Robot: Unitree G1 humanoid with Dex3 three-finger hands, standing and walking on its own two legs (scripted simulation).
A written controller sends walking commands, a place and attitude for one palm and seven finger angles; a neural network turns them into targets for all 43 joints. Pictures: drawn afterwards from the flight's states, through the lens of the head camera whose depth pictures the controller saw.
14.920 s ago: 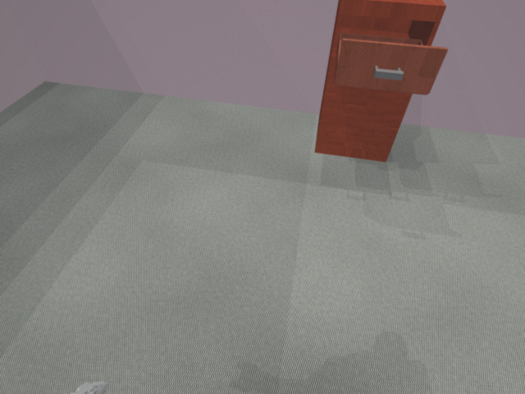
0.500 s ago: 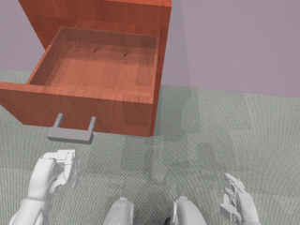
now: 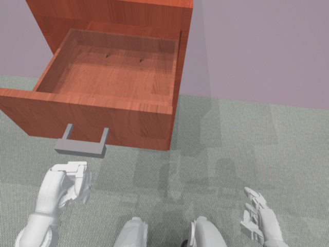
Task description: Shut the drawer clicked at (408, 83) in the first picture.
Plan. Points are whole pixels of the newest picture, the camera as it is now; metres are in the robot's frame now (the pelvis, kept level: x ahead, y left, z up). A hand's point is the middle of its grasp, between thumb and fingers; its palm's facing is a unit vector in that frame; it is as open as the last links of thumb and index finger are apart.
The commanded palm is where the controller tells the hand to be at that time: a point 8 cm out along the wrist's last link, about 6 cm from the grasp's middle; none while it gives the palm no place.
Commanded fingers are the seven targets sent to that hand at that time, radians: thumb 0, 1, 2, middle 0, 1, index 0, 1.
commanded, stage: push the drawer shut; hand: left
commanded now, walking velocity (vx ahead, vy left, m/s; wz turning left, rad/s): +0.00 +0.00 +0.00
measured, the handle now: (84, 139) +0.35 +0.21 +0.04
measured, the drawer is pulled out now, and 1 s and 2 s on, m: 0.28 0.19 0.07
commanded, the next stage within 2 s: none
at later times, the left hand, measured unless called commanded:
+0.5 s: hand (92, 164) +0.29 +0.18 +0.03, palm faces -0.08 -1.00 -0.06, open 3.0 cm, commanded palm +0.30 +0.23 +0.04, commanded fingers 0.00 0.90 0.90 -1.40 -1.60 -1.40 -1.60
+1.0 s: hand (101, 136) +0.36 +0.18 +0.03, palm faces -0.08 -1.00 -0.06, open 3.2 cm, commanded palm +0.35 +0.23 +0.04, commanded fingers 0.00 0.90 0.90 -1.40 -1.60 -1.40 -1.60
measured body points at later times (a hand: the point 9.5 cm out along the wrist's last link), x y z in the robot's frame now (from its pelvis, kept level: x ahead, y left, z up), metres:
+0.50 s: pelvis -0.01 +0.00 +0.00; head +0.10 +0.02 +0.44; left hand +0.29 +0.24 +0.04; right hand +0.17 -0.24 -0.09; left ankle +0.00 +0.10 -0.62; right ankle +0.04 -0.12 -0.62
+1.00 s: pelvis +0.00 +0.00 +0.01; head +0.10 +0.02 +0.45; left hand +0.36 +0.23 +0.04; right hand +0.13 -0.25 -0.09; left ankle +0.00 +0.10 -0.62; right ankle +0.04 -0.12 -0.62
